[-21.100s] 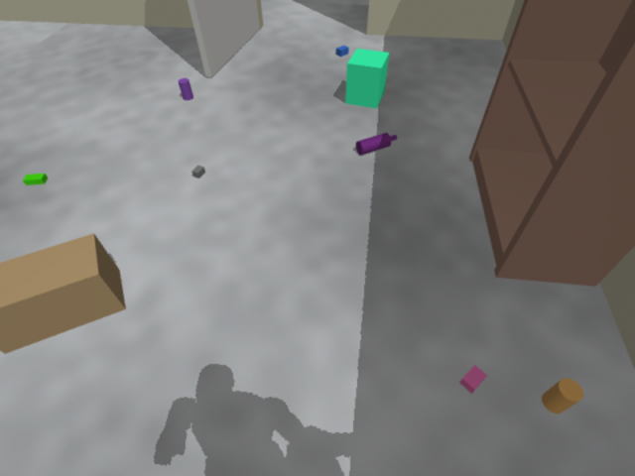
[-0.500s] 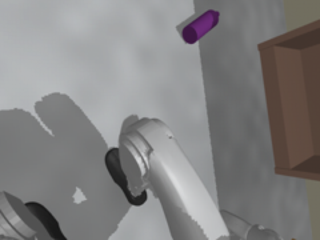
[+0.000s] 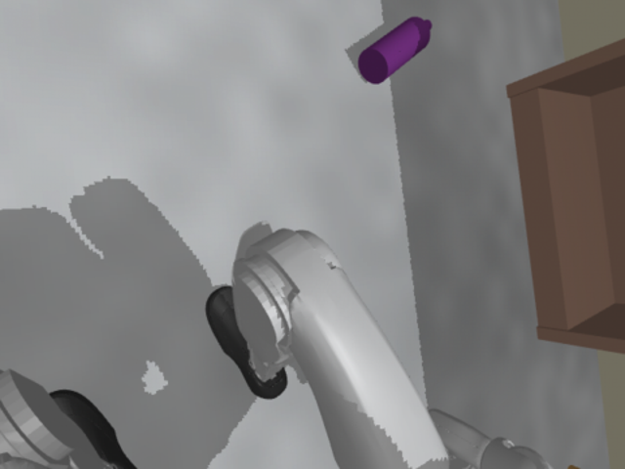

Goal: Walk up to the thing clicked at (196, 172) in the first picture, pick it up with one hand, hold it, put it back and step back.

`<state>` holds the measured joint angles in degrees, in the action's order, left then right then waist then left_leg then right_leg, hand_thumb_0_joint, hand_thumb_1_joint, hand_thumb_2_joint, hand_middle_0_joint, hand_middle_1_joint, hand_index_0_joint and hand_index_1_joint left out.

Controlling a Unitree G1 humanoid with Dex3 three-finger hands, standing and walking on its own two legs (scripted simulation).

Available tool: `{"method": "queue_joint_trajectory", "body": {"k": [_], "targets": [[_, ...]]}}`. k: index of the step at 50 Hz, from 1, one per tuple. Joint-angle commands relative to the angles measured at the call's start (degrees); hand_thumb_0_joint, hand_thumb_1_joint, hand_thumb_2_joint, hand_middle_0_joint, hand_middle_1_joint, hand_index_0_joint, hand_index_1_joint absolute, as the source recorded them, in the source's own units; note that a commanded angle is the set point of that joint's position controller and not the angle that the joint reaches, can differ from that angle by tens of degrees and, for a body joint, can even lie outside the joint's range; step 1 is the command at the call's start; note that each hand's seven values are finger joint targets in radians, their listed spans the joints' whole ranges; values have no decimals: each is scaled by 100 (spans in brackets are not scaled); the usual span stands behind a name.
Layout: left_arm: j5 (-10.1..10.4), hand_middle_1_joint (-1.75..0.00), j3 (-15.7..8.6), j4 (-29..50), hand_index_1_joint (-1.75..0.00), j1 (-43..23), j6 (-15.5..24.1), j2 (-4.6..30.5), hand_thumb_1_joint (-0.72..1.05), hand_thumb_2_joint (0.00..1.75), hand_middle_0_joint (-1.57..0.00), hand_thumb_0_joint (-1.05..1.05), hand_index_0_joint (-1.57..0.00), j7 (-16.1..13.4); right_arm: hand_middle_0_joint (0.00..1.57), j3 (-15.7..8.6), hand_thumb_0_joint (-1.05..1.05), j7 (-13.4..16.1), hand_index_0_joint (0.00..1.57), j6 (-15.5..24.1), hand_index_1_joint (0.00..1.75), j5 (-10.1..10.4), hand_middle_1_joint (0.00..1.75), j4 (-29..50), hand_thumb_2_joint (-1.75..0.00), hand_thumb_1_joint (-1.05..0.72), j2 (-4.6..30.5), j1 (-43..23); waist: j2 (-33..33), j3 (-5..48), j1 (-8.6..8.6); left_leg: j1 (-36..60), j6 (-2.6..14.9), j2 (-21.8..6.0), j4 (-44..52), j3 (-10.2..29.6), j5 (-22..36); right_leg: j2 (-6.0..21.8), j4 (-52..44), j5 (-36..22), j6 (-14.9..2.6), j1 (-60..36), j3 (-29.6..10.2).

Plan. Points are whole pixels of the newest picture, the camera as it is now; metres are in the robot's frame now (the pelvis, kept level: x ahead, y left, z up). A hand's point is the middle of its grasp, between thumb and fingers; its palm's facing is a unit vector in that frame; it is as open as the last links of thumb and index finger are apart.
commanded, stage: close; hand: left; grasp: from above
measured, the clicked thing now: out of the picture +0.45 +0.34 -0.30
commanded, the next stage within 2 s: settle in 0.28 s
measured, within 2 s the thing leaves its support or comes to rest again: leaves its support in 0.96 s
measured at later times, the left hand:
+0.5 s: hand out of the picture +0.44 +0.33 -0.27, palm faces -0.10 -0.41 -0.91, open 7.1 cm
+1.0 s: hand out of the picture +0.44 +0.34 -0.24, palm faces -0.04 -0.44 -0.90, open 6.7 cm
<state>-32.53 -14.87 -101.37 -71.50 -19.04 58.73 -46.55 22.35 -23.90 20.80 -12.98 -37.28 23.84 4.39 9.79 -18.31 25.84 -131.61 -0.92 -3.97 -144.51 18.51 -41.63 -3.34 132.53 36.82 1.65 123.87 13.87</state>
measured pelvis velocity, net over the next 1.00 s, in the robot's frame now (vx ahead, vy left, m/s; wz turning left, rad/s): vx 0.00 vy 0.00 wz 0.02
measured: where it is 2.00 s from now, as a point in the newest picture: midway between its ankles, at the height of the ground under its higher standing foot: (189, 411)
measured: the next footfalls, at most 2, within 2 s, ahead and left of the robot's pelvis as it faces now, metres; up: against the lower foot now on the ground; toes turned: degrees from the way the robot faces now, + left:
none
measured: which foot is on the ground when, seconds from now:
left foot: down 0.00-1.00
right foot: down 0.00-1.00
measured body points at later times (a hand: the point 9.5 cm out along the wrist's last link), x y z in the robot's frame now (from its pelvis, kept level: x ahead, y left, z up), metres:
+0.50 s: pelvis +0.00 +0.00 +0.00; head +0.31 +0.12 +0.30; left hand +0.44 +0.35 -0.22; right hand +0.03 -0.24 -0.04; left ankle +0.06 +0.13 -0.28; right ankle +0.12 -0.11 -0.28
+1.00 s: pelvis +0.00 +0.00 +0.01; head +0.29 +0.12 +0.32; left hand +0.44 +0.36 -0.19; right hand +0.03 -0.24 -0.04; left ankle +0.06 +0.13 -0.28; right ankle +0.12 -0.11 -0.28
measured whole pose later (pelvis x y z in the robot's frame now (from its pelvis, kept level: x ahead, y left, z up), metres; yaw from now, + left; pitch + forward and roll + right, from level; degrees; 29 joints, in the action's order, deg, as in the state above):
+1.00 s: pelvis +0.00 +0.00 +0.01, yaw +1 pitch +28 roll -15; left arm -34.3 -17.8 -93.4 -70.4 -22.3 53.1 -42.9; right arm 18.1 -24.3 19.8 -11.5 -39.5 21.9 6.6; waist 7.5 -14.3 22.8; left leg -131.7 -1.0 -3.8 -141.8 16.7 -40.5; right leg -2.7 131.1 36.5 1.1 124.5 12.7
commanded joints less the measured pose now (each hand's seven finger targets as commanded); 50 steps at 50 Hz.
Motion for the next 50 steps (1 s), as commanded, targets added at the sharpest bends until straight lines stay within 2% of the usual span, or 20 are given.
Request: {"method": "queue_joint_trajectory", "body": {"k": [1,5,9,15,19,20,21,24,30,31,34,36,37,39,40,44,46,47,48,50], "targets": [[-51,-46,62,297,-50,-1101,15,759,32,62,-81,0,-77,-161,20,-468,0,-33,20,1,30,-6,30,-295,-90,-89,2002,1285,-2995,3692,582,2570,66,-143,1445,-429,1179,-265,-1184,-1625,-144,-2313,463],[35,-43,34,285,-47,-1123,19,755,32,57,-82,0,-78,-165,20,-464,0,-28,20,31,30,-23,30,-302,-90,-89,1993,1223,-2886,3617,561,2496,80,-121,1427,-464,1060,-257,-1240,-1498,-128,-2261,431],[-9,-42,71,280,-47,-1101,13,757,34,59,-84,0,-80,-143,20,-465,0,-31,20,23,30,-15,30,-301,-90,-89,1978,1247,-2997,3597,552,2533,60,-130,1491,-434,1006,-261,-1240,-1422,-155,-2194,450],[-20,-42,131,279,-47,-1090,15,668,40,61,-89,0,-85,-139,20,-469,0,-18,20,9,30,-28,30,-285,-90,-89,1973,1277,-2918,3757,548,2490,86,-130,1396,-513,1293,-301,-1282,-1695,-119,-2440,420],[9,-39,74,278,-43,-1068,28,682,44,55,-91,0,-87,-161,20,-485,0,-32,20,35,30,-29,30,-285,-90,-89,2012,1292,-2943,3768,576,2599,67,-136,1470,-432,1205,-291,-1233,-1636,-136,-2393,446],[-33,-44,87,293,-45,-1123,33,728,41,47,-89,0,-88,-156,20,-474,0,-28,20,28,30,-28,30,-325,-90,-91,1986,1302,-2985,3708,562,2592,58,-127,1494,-421,1171,-258,-1217,-1591,-149,-2301,453],[-6,-42,112,318,-45,-1117,33,685,39,51,-90,0,-88,-154,20,-460,0,-35,20,15,30,-34,30,-283,-90,-91,1979,1292,-2987,3713,576,2590,69,-125,1478,-434,1170,-272,-1241,-1566,-147,-2303,446],[41,-41,43,264,-43,-1151,26,692,41,48,-90,0,-89,-129,20,-492,0,-29,20,38,30,-7,30,-287,-90,-91,1983,1275,-2975,3690,556,2505,67,-132,1485,-452,1093,-268,-1268,-1504,-142,-2302,432],[-27,-41,104,233,-43,-1113,25,665,50,51,-97,0,-95,-15,20,-510,0,-3,20,28,30,26,30,-340,-90,-90,1968,1266,-3076,3668,496,2656,32,-159,1536,-406,1140,-250,-1195,-1527,-165,-2115,465],[-73,-42,150,301,-44,-1132,20,662,51,52,-98,0,-96,-33,20,-506,0,-18,20,21,30,16,30,-297,-90,-90,1970,1349,-3072,3734,539,2662,53,-142,1527,-423,1248,-255,-1226,-1629,-156,-2263,458],[-43,-41,122,412,-43,-1083,-9,629,57,52,-102,0,-100,-14,20,-522,0,-51,20,26,30,40,30,-282,-90,-90,1938,1359,-2934,3839,453,2500,90,-126,1428,-526,1289,-271,-1275,-1672,-121,-2372,391],[-28,-40,-24,507,-42,-1069,-6,733,59,49,-103,0,-102,-73,20,-557,0,-77,20,29,30,40,30,-279,-90,-90,1961,1483,-3000,4090,407,2589,102,-138,1410,-557,1482,-284,-1323,-1856,-102,-2598,361],[27,-39,0,640,-41,-1177,-28,687,60,46,-103,0,-102,-67,20,-551,0,-77,20,26,30,42,30,-257,-90,-90,1928,1432,-3039,4145,378,2667,76,-147,1430,-562,1550,-278,-1270,-1921,-110,-2598,358],[23,-41,-116,720,-42,-1272,-54,712,59,47,-102,0,-101,-117,20,-602,0,-110,20,10,30,64,30,-358,-90,-90,1923,1496,-3290,4254,306,2823,34,-174,1522,-530,1632,-241,-1216,-1964,-136,-2502,387],[-2,-41,-168,833,-42,-1275,-73,762,58,45,-101,0,-100,-133,20,-631,0,-111,20,15,30,83,30,-343,-90,-90,1895,1467,-3428,4295,257,2974,1,-190,1582,-498,1602,-218,-1186,-1938,-149,-2439,396],[-222,-33,15,1382,-34,-1543,-186,756,55,36,-99,0,-98,-3,20,-723,0,-103,20,-51,30,108,30,-336,-90,-90,1738,1432,-3685,4473,191,3006,21,-168,1587,-657,1482,-225,-1274,-1802,-165,-2335,265],[-348,-32,-74,1606,-33,-1632,-253,906,55,34,-97,0,-98,49,20,-843,0,-62,20,-77,30,144,30,-462,-90,-90,1704,1481,-3755,4647,101,2934,35,-137,1643,-765,1450,-199,-1323,-1776,-166,-2403,184],[-430,-33,-123,1639,-33,-1466,-291,895,55,34,-97,0,-98,75,20,-917,0,-61,20,-119,30,166,30,-499,-90,-90,1676,1570,-3845,4793,-1,2956,30,-134,1685,-809,1475,-220,-1375,-1777,-184,-2453,163],[-457,-33,-125,1662,-32,-1387,-344,842,57,34,-99,0,-99,109,20,-956,0,-52,20,-142,30,186,30,-491,-90,-90,1636,1556,-3839,4848,-86,2986,25,-140,1670,-836,1517,-210,-1370,-1787,-194,-2439,145],[-513,-33,-48,1573,-33,-1226,-434,554,62,35,-101,0,-102,251,20,-1020,0,-29,20,-167,30,191,30,-600,-90,-90,1524,1628,-3734,4948,-77,2906,37,-100,1705,-876,1531,-216,-1372,-1802,-193,-2439,120]]}}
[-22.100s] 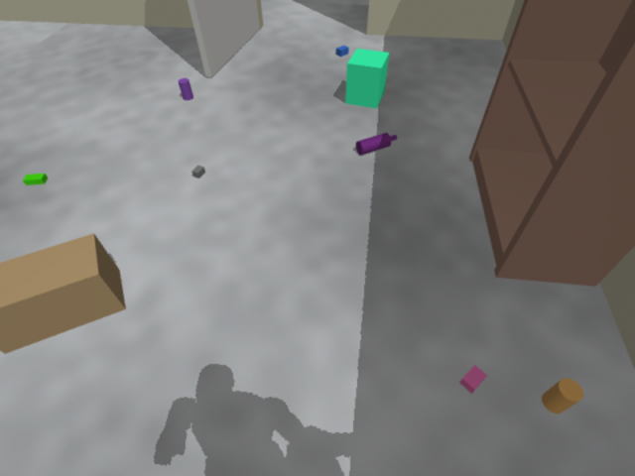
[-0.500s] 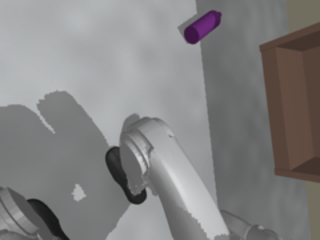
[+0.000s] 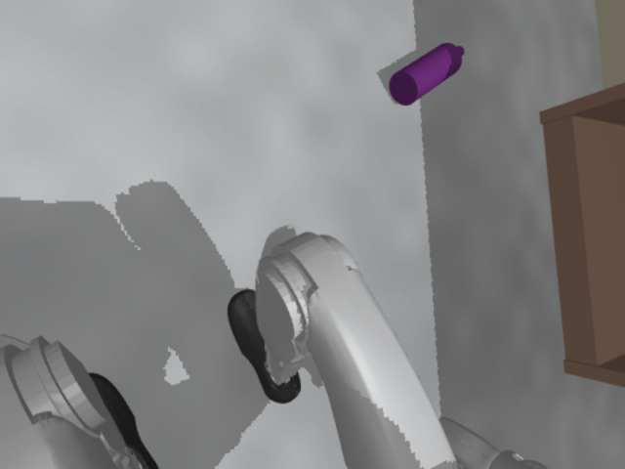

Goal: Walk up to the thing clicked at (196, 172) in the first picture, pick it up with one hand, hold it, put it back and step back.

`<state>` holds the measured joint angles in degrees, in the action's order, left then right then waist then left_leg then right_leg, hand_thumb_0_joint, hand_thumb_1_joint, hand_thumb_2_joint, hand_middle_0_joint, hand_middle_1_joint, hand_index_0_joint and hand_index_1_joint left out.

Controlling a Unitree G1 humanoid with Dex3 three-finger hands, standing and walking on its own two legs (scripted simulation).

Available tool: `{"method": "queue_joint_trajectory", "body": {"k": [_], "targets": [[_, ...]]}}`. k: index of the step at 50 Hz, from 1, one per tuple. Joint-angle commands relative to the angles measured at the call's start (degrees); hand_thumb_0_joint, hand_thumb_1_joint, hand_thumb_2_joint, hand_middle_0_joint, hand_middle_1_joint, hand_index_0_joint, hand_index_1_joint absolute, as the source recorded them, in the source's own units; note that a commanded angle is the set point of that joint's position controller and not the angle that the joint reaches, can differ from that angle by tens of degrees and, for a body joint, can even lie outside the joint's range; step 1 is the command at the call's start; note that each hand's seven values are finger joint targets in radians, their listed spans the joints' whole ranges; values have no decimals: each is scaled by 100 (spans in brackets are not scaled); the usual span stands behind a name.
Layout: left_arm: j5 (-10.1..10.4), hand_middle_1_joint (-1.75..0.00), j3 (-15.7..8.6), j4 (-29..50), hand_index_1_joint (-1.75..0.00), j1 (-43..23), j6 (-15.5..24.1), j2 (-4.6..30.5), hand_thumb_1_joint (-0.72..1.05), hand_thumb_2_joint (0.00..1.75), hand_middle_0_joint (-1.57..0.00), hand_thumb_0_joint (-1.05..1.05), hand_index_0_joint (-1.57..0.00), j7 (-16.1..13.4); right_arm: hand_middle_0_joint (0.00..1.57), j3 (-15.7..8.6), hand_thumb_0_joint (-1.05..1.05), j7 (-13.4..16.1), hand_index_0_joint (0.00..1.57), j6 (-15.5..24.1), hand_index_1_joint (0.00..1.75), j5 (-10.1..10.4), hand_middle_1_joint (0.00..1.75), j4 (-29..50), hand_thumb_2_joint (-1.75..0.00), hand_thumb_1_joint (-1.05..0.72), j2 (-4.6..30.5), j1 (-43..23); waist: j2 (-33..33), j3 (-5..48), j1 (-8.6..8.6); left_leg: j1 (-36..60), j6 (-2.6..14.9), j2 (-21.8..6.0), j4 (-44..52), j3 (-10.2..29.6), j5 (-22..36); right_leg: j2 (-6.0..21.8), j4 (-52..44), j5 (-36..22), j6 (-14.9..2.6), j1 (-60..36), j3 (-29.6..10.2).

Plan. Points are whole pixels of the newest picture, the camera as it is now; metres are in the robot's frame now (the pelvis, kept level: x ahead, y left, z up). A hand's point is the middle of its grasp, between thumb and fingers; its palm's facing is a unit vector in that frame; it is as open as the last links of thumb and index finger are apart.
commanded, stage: settle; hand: left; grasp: from above
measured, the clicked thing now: out of the picture +0.46 +0.35 -0.29
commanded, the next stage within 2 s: lift in 0.46 s
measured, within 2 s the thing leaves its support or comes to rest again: neither
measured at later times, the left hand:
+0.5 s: hand out of the picture +0.44 +0.33 -0.18, palm faces -0.09 -0.42 -0.90, open 6.5 cm
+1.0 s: hand out of the picture +0.41 +0.35 -0.09, palm faces -0.05 -0.42 -0.91, open 6.4 cm
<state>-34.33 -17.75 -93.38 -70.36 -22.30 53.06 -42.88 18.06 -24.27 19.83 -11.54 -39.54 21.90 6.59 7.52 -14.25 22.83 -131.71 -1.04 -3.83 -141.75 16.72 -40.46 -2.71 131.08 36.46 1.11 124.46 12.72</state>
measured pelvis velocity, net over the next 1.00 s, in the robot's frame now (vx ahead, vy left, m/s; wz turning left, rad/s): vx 0.00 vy -0.01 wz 0.14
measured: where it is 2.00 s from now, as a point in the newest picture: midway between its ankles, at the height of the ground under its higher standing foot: (205, 408)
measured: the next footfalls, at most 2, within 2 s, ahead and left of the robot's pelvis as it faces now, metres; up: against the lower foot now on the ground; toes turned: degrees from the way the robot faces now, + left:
none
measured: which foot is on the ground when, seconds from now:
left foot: down 0.00-1.00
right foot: down 0.00-1.00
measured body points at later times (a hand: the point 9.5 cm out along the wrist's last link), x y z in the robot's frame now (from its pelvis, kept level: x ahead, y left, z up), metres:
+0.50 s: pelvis +0.00 -0.01 +0.01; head +0.26 +0.09 +0.36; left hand +0.45 +0.35 -0.13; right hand +0.01 -0.26 -0.07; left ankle +0.07 +0.14 -0.29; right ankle +0.12 -0.11 -0.29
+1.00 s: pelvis +0.00 -0.01 +0.03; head +0.22 +0.04 +0.42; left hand +0.41 +0.37 -0.03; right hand +0.05 -0.26 -0.09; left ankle +0.07 +0.14 -0.29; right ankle +0.12 -0.11 -0.29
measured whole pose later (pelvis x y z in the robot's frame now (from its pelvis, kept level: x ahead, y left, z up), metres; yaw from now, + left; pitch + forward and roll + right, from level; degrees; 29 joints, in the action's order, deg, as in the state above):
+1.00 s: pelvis +0.00 -0.01 +0.03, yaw +8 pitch +34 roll -5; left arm -36.3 -17.3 -86.4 -64.0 -30.3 34.2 -32.4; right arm 1.3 -20.3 15.1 -6.3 -54.0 17.6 10.2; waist -4.1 5.2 13.4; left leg -128.2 -0.5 -3.9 -132.4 6.4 -38.8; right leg -0.8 128.8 37.7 0.0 125.4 4.5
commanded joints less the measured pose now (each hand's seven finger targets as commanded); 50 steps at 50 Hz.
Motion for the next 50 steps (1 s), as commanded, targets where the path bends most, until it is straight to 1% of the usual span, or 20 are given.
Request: {"method": "queue_joint_trajectory", "body": {"k": [1,5,6,8,10,14,20,21,22,26,28,29,30,31,34,37,40,41,46,50], "targets": [[-329,-35,241,729,-34,-1316,-158,957,62,37,-101,0,-102,-69,20,-676,0,13,20,-81,30,91,30,-431,-90,-89,1726,1451,-3531,4575,188,2908,43,-123,1472,-678,1378,-268,-1202,-1703,-155,-2350,249],[-272,-28,448,565,-28,-1245,-284,348,67,33,-106,0,-106,53,20,-856,0,34,20,-99,30,191,30,-604,-89,-88,1686,1610,-3154,4374,223,2919,57,-117,1581,-528,1228,-254,-1192,-1530,-161,-1914,267],[-228,-29,519,496,-28,-1372,-281,176,68,34,-107,0,-107,64,20,-902,0,39,20,-88,30,194,30,-661,-89,-88,1677,1673,-3109,4291,307,2936,51,-100,1647,-517,1189,-247,-1175,-1511,-160,-1864,261],[-252,-31,592,326,-31,-1433,-301,76,70,37,-108,0,-108,68,20,-987,0,48,20,-63,30,230,30,-761,-89,-88,1682,1696,-2883,4131,296,2692,104,-64,1673,-530,924,-248,-1267,-1271,-152,-1786,189],[-224,-29,571,276,-29,-1570,-273,138,73,38,-112,0,-112,63,20,-1006,0,74,20,-23,30,255,30,-836,-89,-88,1623,1631,-2616,4034,267,2459,142,-10,1635,-569,642,-260,-1368,-880,-143,-1734,89],[-276,-29,507,286,-29,-1832,-200,140,76,39,-113,0,-113,9,20,-1069,0,85,20,48,30,226,30,-1018,-89,-88,1584,1650,-2752,4141,185,2753,89,11,1762,-609,663,-189,-1304,-859,-165,-1613,107],[-622,-28,159,381,-29,-1959,-250,690,82,39,-119,0,-118,-39,20,-1135,0,113,20,65,30,214,30,-1164,-89,-89,1562,1671,-3156,4663,-38,3000,80,2,1811,-810,757,-153,-1353,-942,-200,-1771,-28],[-647,-29,187,405,-30,-2030,-268,633,85,40,-121,0,-120,-40,20,-1154,0,115,20,49,30,169,30,-1269,-89,-89,1476,1626,-3126,4596,-35,2886,101,36,1786,-901,741,-138,-1389,-909,-179,-1806,-57],[-685,-29,68,391,-30,-1979,-280,729,86,41,-121,0,-121,-52,20,-1257,0,132,20,70,30,184,30,-1131,-89,-89,1618,1570,-3132,4789,-89,2927,99,27,1811,-901,780,-135,-1402,-903,-193,-1831,-75],[-533,-31,-128,440,-32,-1889,-303,603,91,45,-125,0,-125,-55,20,-1311,0,110,20,12,30,165,30,-1192,-89,-89,1494,1821,-3052,5172,-154,2878,130,40,1723,-1039,1176,-140,-1449,-1285,-158,-2243,-185],[-456,-33,-116,386,-32,-1879,-365,472,99,36,-132,0,-133,8,20,-1274,0,93,20,-18,30,135,30,-1279,-91,-91,1367,1851,-2874,5112,-131,2742,170,46,1637,-1087,1313,-133,-1458,-1410,-111,-2268,-201],[-430,-30,-113,274,-28,-1782,-378,353,91,38,-124,0,-125,37,20,-1309,0,94,20,-32,30,140,30,-1287,-88,-87,1384,1904,-2780,5267,-106,2737,169,48,1658,-1102,1420,-144,-1458,-1524,-96,-2409,-211],[-427,-31,-91,432,-30,-1931,-389,416,98,31,-131,0,-132,94,20,-1297,0,95,20,-34,30,138,30,-1351,-91,-92,1296,1886,-2731,5156,-116,2659,201,66,1617,-1124,1423,-119,-1466,-1545,-74,-2354,-236],[-402,-36,-47,398,-33,-1907,-424,338,96,32,-124,0,-127,140,20,-1337,0,94,20,-54,30,142,30,-1414,-90,-90,1324,1865,-2661,5121,-130,2644,202,59,1657,-1111,1378,-112,-1456,-1491,-64,-2315,-206],[-411,-42,-57,360,-38,-1811,-533,389,92,32,-119,0,-123,265,20,-1448,0,106,20,-102,30,201,30,-1499,-90,-91,1294,1898,-2649,5267,-350,2533,201,100,1690,-1220,1245,-126,-1529,-1242,-72,-2373,-318],[-429,-42,-7,662,-38,-1911,-631,291,86,31,-115,0,-119,400,20,-1536,0,119,20,-177,30,243,30,-1560,-90,-91,1188,1813,-2798,5390,-453,2703,179,117,1844,-1216,1111,-82,-1481,-1057,-122,-2146,-302],[-480,-39,-61,844,-36,-1679,-692,177,83,32,-115,0,-118,467,20,-1745,0,204,20,-224,30,369,30,-1339,-90,-91,1281,1748,-2927,5901,-595,3222,130,90,2060,-1156,1134,-69,-1501,-1078,-197,-2077,-325],[-491,-38,18,1164,-36,-1854,-674,110,83,34,-116,0,-118,513,20,-1716,0,218,20,-276,30,364,30,-1515,-90,-91,1104,1804,-3052,5927,-640,3251,133,114,2093,-1225,1154,-60,-1510,-1105,-210,-2059,-363],[-434,-38,211,1558,-36,-1469,-737,-386,76,35,-111,0,-113,779,20,-1945,0,347,20,-426,30,533,30,-1537,-90,-91,906,1704,-2628,6078,-802,3184,199,168,2263,-1386,1152,-50,-1761,-1044,-219,-2085,-525],[-349,-37,432,1622,-35,-1072,-835,-851,75,35,-111,0,-113,955,20,-2181,0,506,20,-514,30,663,30,-1460,-90,-91,884,1624,-2265,6111,-933,3344,187,194,2646,-1415,786,-54,-2096,-534,-252,-2067,-647]]}}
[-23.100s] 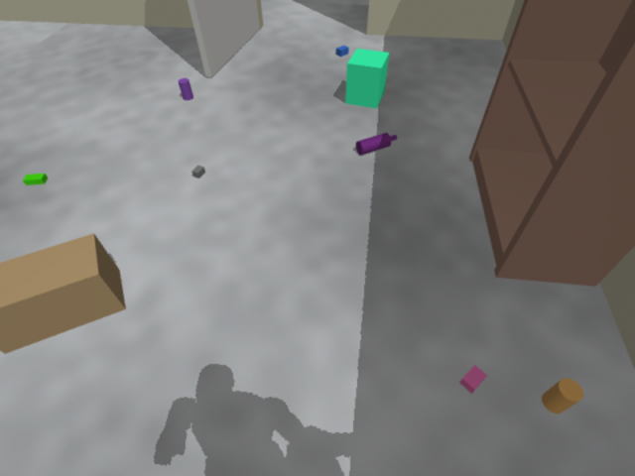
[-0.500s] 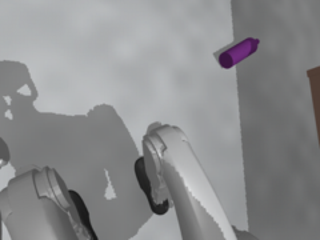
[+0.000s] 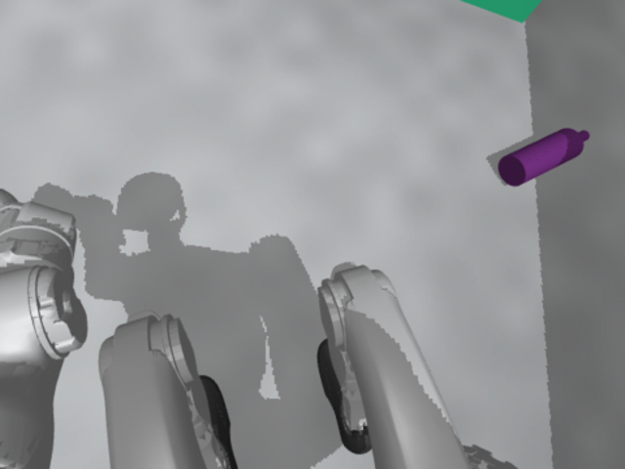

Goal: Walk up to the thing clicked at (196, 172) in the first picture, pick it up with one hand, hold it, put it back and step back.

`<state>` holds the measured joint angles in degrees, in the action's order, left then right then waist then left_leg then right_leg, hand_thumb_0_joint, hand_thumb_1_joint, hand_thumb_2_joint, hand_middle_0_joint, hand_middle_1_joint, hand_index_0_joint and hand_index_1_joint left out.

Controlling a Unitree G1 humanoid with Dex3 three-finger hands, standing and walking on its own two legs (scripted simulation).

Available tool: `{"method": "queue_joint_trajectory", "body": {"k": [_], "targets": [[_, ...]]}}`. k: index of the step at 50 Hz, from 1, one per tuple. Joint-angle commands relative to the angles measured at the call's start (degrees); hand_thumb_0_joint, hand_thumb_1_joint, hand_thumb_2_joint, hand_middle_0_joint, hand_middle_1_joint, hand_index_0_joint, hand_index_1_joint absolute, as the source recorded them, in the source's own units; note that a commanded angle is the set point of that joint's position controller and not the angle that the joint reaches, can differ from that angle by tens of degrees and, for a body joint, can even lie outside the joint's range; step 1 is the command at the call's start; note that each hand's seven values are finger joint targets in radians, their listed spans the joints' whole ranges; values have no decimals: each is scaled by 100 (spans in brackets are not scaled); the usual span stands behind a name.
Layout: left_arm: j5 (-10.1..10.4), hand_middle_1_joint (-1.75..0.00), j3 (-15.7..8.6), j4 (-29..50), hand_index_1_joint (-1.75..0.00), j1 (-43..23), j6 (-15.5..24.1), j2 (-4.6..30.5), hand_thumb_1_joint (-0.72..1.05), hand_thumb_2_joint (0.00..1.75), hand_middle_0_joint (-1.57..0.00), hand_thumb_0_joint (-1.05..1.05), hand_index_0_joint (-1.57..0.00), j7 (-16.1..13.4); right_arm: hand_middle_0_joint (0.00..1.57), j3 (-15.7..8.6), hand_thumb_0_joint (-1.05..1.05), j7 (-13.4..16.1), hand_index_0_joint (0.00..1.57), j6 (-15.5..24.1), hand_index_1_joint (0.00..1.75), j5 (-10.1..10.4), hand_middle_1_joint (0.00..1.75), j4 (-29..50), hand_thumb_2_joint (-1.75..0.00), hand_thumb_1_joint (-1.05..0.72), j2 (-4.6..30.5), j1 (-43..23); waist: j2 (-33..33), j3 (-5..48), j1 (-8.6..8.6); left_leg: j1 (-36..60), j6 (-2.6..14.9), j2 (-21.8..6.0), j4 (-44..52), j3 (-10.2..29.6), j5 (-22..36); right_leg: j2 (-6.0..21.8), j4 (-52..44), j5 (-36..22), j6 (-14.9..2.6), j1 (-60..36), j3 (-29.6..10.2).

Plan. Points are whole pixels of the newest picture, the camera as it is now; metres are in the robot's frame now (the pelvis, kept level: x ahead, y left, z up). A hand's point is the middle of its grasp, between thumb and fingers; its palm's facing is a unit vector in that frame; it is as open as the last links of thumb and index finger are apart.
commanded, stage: lift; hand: left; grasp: from above
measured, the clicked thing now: (28, 230) +0.47 +0.32 -0.16
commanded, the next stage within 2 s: hold in 1.24 s
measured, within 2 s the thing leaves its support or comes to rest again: neither
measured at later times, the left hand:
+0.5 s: hand out of the picture +0.38 +0.27 +0.08, palm faces -0.16 -0.39 -0.91, open 6.5 cm
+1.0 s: hand out of the picture +0.39 +0.24 +0.24, palm faces -0.16 -0.43 -0.89, open 6.7 cm
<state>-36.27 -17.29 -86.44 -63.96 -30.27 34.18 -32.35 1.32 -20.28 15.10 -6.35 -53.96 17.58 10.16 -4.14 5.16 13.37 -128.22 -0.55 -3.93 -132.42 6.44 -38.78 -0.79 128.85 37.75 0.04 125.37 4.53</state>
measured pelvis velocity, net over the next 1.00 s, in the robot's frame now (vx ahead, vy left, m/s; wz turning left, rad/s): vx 0.06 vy -0.02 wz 0.11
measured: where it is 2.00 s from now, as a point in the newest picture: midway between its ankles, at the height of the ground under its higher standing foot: (286, 436)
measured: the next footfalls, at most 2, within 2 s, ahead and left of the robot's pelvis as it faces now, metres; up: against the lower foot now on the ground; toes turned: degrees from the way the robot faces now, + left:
none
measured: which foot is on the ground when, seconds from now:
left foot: down 0.00-1.00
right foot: down 0.00-1.00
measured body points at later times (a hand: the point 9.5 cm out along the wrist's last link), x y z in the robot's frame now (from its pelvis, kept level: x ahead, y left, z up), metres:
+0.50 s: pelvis +0.01 -0.01 +0.17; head +0.14 -0.01 +0.60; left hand +0.39 +0.28 +0.13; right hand +0.12 -0.28 +0.03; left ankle +0.08 +0.13 -0.32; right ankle +0.10 -0.12 -0.32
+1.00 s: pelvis +0.06 -0.02 +0.32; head +0.15 -0.02 +0.76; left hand +0.40 +0.25 +0.29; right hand +0.16 -0.28 +0.18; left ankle +0.08 +0.13 -0.32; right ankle +0.10 -0.12 -0.32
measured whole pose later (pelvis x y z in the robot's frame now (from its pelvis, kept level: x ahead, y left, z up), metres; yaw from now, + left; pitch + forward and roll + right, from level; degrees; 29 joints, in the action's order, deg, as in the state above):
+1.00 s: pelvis +0.06 -0.02 +0.32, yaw +6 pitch +20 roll +0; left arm -28.4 -0.6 -65.5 -42.0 -45.5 11.0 -28.4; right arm -0.7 -3.3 9.3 0.8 -51.2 15.4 12.0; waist -2.2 9.5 5.4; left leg -58.1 -2.9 -3.7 -66.2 1.2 -27.5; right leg -0.5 66.8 28.8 -2.0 57.4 2.6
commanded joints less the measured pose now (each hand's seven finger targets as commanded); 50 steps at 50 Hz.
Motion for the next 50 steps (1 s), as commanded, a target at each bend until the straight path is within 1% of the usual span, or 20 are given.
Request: {"method": "queue_joint_trajectory", "body": {"k": [1,4,7,10,12,17,18,21,23,26,28,30,34,37,39,42,46,47,48,50], "targets": [[-149,-38,384,1103,-36,-1724,-57,1036,77,36,-112,0,-114,-65,20,-567,0,159,20,-49,30,167,30,26,-90,-91,1371,1244,-1133,4300,-38,3062,133,222,1798,-387,610,-238,-1927,-638,-157,-2172,161],[-25,-38,573,1082,-37,-1400,-189,619,76,37,-112,0,-114,56,20,-648,0,315,20,-130,30,222,30,170,-90,-91,1356,1140,-765,4253,-33,3200,131,243,2065,-413,757,-229,-2234,-803,-136,-2521,128],[-10,-38,684,1706,-37,-1397,-245,680,70,37,-109,0,-110,242,20,-574,0,479,20,-155,30,285,30,220,-90,-92,1210,1024,-563,4116,-115,3362,144,257,2378,-360,563,-218,-2556,-525,-122,-2641,61],[-21,-38,942,1814,-37,-924,-380,367,71,38,-110,0,-111,427,20,-612,0,656,20,-170,30,353,30,367,-90,-91,1227,869,-346,4088,-184,3646,132,281,2698,-388,501,-202,-2924,-383,-110,-2983,-17],[-36,-38,1008,2290,-37,-836,-466,390,70,36,-110,0,-111,423,20,-585,0,791,20,-188,30,393,30,513,-90,-92,1207,740,-420,4324,-350,3914,116,289,2974,-422,481,-206,-3186,-337,-115,-3337,-88],[21,-33,1406,3259,-33,-515,-800,26,61,32,-106,0,-106,437,20,-454,0,1231,20,-239,30,549,30,710,-90,-91,1019,410,-252,4137,-359,4466,62,278,3691,-489,306,-220,-4122,86,-92,-4103,-368],[36,-32,1358,3452,-32,-408,-852,186,57,33,-104,0,-104,418,20,-458,0,1313,20,-255,30,589,30,755,-91,-91,1079,293,-305,4196,-465,4662,41,274,3858,-485,281,-221,-4296,198,-100,-4227,-408],[127,-35,1595,3612,-35,-112,-1035,-188,53,32,-100,0,-100,460,20,-406,0,1483,20,-272,30,658,30,751,-91,-91,999,194,-217,4062,-485,5245,3,243,4375,-426,291,-209,-4728,198,-91,-4730,-443],[173,-35,1651,3837,-35,-183,-1140,-244,51,32,-99,0,-99,472,20,-381,0,1583,20,-290,30,697,30,734,-91,-91,918,196,-249,3963,-534,5518,9,246,4617,-484,482,-180,-5000,-55,-68,-5187,-537],[141,-37,1731,3487,-38,304,-1299,-396,51,35,-98,0,-98,467,20,-347,0,1712,20,-299,30,770,30,683,-90,-91,886,125,-110,3458,-627,6083,14,259,5262,-418,509,-178,-5369,-263,-90,-5515,-357],[158,-40,1786,3308,-40,268,-1372,-512,54,36,-99,0,-99,509,20,-352,0,1781,20,-301,30,823,30,660,-90,-91,873,156,-104,3356,-668,6565,11,239,5569,-408,692,-184,-5584,-556,-101,-5776,-282],[205,-42,1850,2940,-42,403,-1416,-684,56,39,-101,0,-101,532,20,-322,0,1817,20,-272,30,856,30,605,-90,-91,805,189,195,2958,-620,6600,64,252,5800,-441,822,-197,-5882,-685,-78,-6087,-316],[322,-45,1983,2453,-44,313,-1414,-1135,59,39,-101,0,-102,436,20,-315,0,1879,20,-205,30,854,30,537,-90,-90,717,249,153,2506,-589,7139,49,278,6290,-502,1048,-191,-6404,-899,-99,-6500,-316],[360,-46,1960,2150,-44,138,-1416,-1278,61,37,-101,0,-103,283,20,-322,0,1869,20,-192,30,825,30,518,-90,-90,626,371,283,2325,-582,7277,91,312,6421,-658,1585,-169,-6684,-1550,-68,-6976,-354],[447,-48,1937,2060,-46,101,-1389,-1357,60,37,-100,0,-102,184,20,-329,0,1864,20,-198,30,787,30,535,-90,-90,573,465,337,2389,-576,7394,95,347,6508,-759,1936,-130,-6871,-2046,-23,-7364,-406],[443,-49,1796,2278,-46,-41,-1395,-1153,61,37,-100,0,-102,74,20,-393,0,1821,20,-244,30,750,30,570,-90,-90,629,530,172,2717,-704,7833,72,358,6754,-812,2317,-116,-7053,-2546,-17,-7869,-423],[468,-53,1747,2813,-51,120,-1502,-1120,67,43,-103,0,-106,89,20,-412,0,1719,20,-386,30,727,30,679,-90,-90,589,588,222,3416,-800,8257,57,416,7048,-889,2934,-23,-7192,-4048,91,-8946,-493],[480,-54,1759,2932,-51,146,-1551,-1115,67,43,-103,0,-106,118,20,-414,0,1696,20,-433,30,727,30,645,-90,-91,544,589,263,3344,-810,8229,69,435,7141,-886,2939,-7,-7269,-4263,123,-9092,-552],[455,-55,1665,3217,-52,42,-1568,-886,65,44,-101,0,-104,117,20,-441,0,1678,20,-463,30,717,30,700,-90,-90,573,588,185,3508,-903,8335,65,459,7217,-926,2998,28,-7374,-4403,134,-9389,-618],[444,-52,1704,3225,-50,177,-1663,-934,67,45,-103,0,-106,159,20,-454,0,1654,20,-504,30,719,30,714,-90,-90,556,573,230,3464,-869,8667,60,437,7462,-883,3058,-15,-7501,-4333,107,-9484,-504]]}}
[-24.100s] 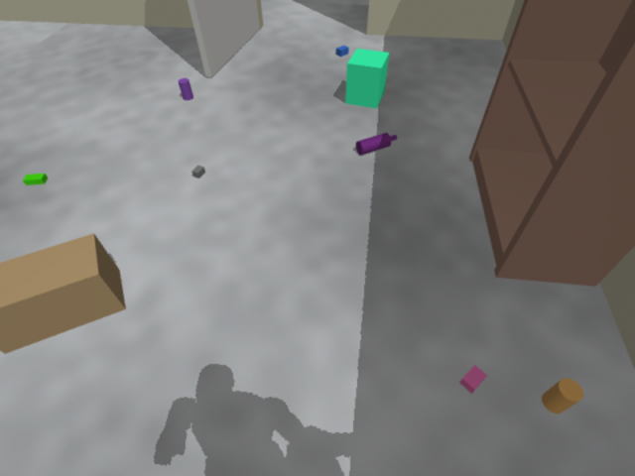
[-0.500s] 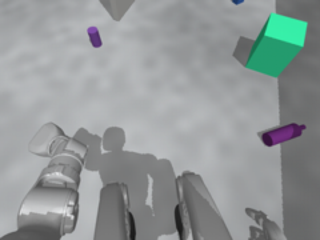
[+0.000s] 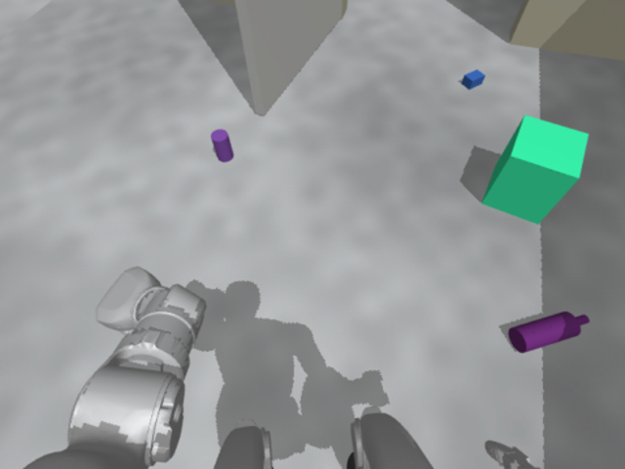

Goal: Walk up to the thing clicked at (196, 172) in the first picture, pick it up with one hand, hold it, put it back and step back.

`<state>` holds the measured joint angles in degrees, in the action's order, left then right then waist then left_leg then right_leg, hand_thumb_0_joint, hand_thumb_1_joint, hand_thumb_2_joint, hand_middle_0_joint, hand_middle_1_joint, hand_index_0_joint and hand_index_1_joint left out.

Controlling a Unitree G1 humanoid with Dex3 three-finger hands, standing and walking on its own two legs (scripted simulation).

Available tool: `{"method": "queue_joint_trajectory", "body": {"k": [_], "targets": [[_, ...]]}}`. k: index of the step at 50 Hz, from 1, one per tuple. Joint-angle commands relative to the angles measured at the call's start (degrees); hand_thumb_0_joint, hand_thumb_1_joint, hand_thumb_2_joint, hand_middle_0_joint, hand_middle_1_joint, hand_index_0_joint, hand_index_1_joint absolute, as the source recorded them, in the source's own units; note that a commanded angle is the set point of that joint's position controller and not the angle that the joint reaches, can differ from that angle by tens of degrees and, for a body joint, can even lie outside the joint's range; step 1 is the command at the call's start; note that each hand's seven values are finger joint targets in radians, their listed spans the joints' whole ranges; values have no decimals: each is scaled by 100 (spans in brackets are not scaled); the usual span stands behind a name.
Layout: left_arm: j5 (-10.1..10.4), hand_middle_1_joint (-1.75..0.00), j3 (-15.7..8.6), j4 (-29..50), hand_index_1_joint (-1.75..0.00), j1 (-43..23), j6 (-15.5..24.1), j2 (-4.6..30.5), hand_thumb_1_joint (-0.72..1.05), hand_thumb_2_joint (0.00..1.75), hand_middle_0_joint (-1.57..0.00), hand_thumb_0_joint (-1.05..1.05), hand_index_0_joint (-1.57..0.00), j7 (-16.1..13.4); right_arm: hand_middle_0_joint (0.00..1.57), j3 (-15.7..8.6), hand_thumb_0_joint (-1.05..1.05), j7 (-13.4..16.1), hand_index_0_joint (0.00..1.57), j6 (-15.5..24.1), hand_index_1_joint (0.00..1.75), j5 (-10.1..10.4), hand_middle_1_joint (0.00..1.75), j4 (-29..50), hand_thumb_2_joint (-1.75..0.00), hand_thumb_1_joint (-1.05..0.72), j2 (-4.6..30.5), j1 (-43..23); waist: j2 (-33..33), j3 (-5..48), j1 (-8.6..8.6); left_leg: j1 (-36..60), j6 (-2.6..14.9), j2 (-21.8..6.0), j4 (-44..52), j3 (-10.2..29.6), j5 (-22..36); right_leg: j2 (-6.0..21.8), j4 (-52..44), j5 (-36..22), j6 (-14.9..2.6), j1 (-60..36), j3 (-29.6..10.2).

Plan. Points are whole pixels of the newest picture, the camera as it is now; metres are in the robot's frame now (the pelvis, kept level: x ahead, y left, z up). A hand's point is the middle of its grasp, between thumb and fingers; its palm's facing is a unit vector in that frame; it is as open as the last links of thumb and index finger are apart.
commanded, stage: lift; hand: left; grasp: from above
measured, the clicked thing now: (160, 316) +0.37 +0.23 -0.12
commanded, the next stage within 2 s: hold in 0.24 s
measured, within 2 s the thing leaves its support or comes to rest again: neither
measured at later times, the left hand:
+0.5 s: hand (118, 319) +0.33 +0.24 -0.01, palm faces -0.21 -0.41 -0.89, open 6.7 cm
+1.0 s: hand (102, 296) +0.35 +0.25 +0.02, palm faces -0.21 -0.40 -0.89, open 6.8 cm
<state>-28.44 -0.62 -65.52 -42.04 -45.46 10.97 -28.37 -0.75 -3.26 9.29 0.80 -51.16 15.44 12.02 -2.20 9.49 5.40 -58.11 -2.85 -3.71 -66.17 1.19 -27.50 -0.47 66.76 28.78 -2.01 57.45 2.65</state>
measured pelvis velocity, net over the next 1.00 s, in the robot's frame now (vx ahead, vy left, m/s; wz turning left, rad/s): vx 0.03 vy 0.02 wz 0.00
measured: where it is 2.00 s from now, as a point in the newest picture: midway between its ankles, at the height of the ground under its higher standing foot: outside the picture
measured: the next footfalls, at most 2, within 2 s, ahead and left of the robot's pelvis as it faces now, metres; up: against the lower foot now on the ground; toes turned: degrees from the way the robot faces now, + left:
none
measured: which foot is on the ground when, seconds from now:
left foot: down 0.00-1.00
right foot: down 0.00-1.00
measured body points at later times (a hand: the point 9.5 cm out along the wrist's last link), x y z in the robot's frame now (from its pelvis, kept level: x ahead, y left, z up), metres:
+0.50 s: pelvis +0.01 +0.02 +0.05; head +0.06 +0.01 +0.50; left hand +0.34 +0.26 +0.04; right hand +0.09 -0.24 -0.08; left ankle +0.04 +0.15 -0.64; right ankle +0.03 -0.10 -0.64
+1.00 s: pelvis +0.03 +0.02 +0.07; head +0.07 +0.01 +0.52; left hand +0.36 +0.27 +0.07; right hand +0.14 -0.23 -0.06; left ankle +0.04 +0.15 -0.64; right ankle +0.03 -0.10 -0.64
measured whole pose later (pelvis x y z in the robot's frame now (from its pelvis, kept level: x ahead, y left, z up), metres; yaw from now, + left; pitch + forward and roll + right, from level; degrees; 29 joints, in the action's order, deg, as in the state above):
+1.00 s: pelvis +0.03 +0.02 +0.07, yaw +0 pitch +8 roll +0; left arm -28.7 4.4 -63.8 -38.1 -49.2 8.5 -25.7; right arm -0.1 -5.7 7.8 1.4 -49.5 15.2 11.5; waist -1.5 5.1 1.7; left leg -28.8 -0.7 -1.5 -40.9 -1.6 -20.2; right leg 1.2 41.6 21.2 0.3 28.5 0.6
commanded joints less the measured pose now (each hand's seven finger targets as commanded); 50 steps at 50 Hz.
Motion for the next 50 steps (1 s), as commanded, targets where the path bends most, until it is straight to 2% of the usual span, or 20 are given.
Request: {"method": "queue_joint_trajectory", "body": {"k": [1,4,6,7,9,10,13,16,17,19,20,21,23,25,33,35,37,38,46,50], "targets": [[-408,-53,86,1057,-51,-2026,-192,1385,67,47,-103,0,-106,-218,20,-225,0,-38,20,52,30,3,30,435,-90,-90,762,354,19,2804,-45,1738,296,415,961,-364,1866,-68,-1448,-3161,307,-2608,-302],[-471,-54,182,528,-51,-1633,-306,1208,71,43,-105,0,-108,-162,20,-232,0,-48,20,44,30,28,30,372,-90,-90,742,315,355,2118,-101,1854,315,404,1345,-317,1591,-144,-1842,-2267,278,-2486,-222],[-287,-55,250,432,-52,-1687,-349,888,74,43,-106,0,-109,-139,20,-208,0,-30,20,65,30,28,30,380,-90,-90,674,324,520,1850,-38,1833,327,413,1506,-309,1453,-122,-2046,-2021,300,-2516,-274],[-200,-56,203,425,-53,-1697,-360,913,77,45,-109,0,-112,-163,20,-218,0,-25,20,98,30,40,30,408,-90,-90,734,304,486,1744,-128,1960,316,413,1649,-310,1386,-133,-2141,-1770,253,-2547,-240],[-101,-58,293,527,-55,-1949,-354,762,77,42,-107,0,-110,-189,20,-179,0,-23,20,167,30,15,30,404,-90,-90,767,251,381,1538,-43,2088,301,377,1816,-305,1260,-158,-2282,-1441,233,-2452,-225],[-155,-57,277,377,-55,-1965,-346,866,76,44,-108,0,-110,-229,20,-165,0,-23,20,193,30,20,30,397,-90,-90,833,184,312,1373,-109,2161,289,383,1894,-317,1185,-163,-2366,-1286,211,-2421,-220],[-289,-58,350,263,-55,-2035,-291,866,78,43,-108,0,-111,-282,20,-146,0,-51,20,248,30,-9,30,324,-90,-90,840,130,265,1217,-58,2307,266,361,2097,-294,1028,-172,-2483,-1105,188,-2368,-205],[-228,-62,371,327,-59,-2181,-265,660,78,47,-106,0,-110,-363,20,-172,0,-108,20,263,30,-27,30,291,-90,-90,830,208,248,1345,-57,2525,250,352,2202,-293,1216,-164,-2525,-1375,178,-2539,-201],[-203,-64,341,422,-61,-2144,-260,715,78,47,-106,0,-110,-386,20,-190,0,-129,20,274,30,-31,30,318,-90,-90,850,148,224,1439,-120,2625,246,362,2247,-300,1306,-161,-2544,-1487,180,-2677,-184],[-95,-60,334,547,-56,-2121,-257,651,71,40,-102,0,-105,-386,20,-200,0,-157,20,263,30,-44,30,347,-90,-91,847,98,212,1523,-126,2783,237,363,2297,-302,1448,-160,-2567,-1678,184,-2790,-161],[-111,-59,303,580,-55,-2201,-256,737,70,40,-101,0,-104,-372,20,-212,0,-173,20,246,30,-40,30,350,-90,-91,866,89,184,1529,-99,2850,228,349,2326,-296,1463,-160,-2571,-1703,181,-2780,-161],[-129,-57,268,688,-54,-2235,-230,876,71,39,-102,0,-105,-373,20,-228,0,-186,20,248,30,-49,30,371,-90,-91,890,33,51,1496,-164,2939,211,356,2404,-308,1406,-162,-2621,-1644,175,-2822,-150],[-186,-56,347,888,-54,-2265,-212,862,70,40,-101,0,-104,-340,20,-185,0,-193,20,207,30,-32,30,439,-90,-91,853,-29,105,1614,-127,3096,223,356,2486,-289,1485,-154,-2698,-1706,175,-3019,-134],[-290,-55,297,819,-52,-2060,-254,998,68,34,-98,0,-102,-281,20,-205,0,-196,20,165,30,-14,30,426,-90,-91,868,-4,169,1628,-216,3103,224,370,2516,-310,1612,-141,-2673,-1864,179,-3106,-141],[-316,-56,494,1012,-52,-1800,-400,699,62,32,-94,0,-97,-65,20,-189,0,-186,20,110,30,51,30,566,-90,-91,834,-114,105,1313,-308,3413,212,389,2837,-291,1867,-146,-2857,-2046,150,-3326,-93],[-304,-57,567,977,-54,-1818,-424,573,57,34,-91,0,-94,-13,20,-175,0,-195,20,103,30,66,30,603,-90,-91,813,-123,228,1252,-241,3459,238,408,2860,-303,1916,-133,-2951,-2126,172,-3378,-119],[-323,-57,527,891,-55,-1727,-406,728,59,36,-92,0,-95,20,20,-177,0,-200,20,117,30,77,30,634,-90,-91,841,-93,334,1139,-310,3408,256,423,2891,-323,1896,-120,-2998,-2105,172,-3441,-122],[-317,-57,567,897,-55,-1737,-390,651,57,35,-91,0,-94,38,20,-170,0,-208,20,125,30,83,30,644,-90,-91,826,-110,372,1204,-258,3489,259,414,2927,-310,1936,-131,-3008,-2152,170,-3503,-118],[-345,-60,598,1050,-59,-1988,-322,674,55,43,-91,0,-92,-12,20,-173,0,-233,20,71,30,78,30,702,-90,-91,832,-133,340,1345,-286,3740,275,442,2951,-339,2400,-98,-3002,-2723,150,-3757,-146],[-363,-61,610,1255,-59,-1937,-327,731,57,44,-92,0,-93,35,20,-185,0,-238,20,37,30,80,30,741,-90,-91,836,-202,161,1498,-371,3941,236,426,3068,-310,2581,-116,-2978,-2792,121,-3943,-96]]}}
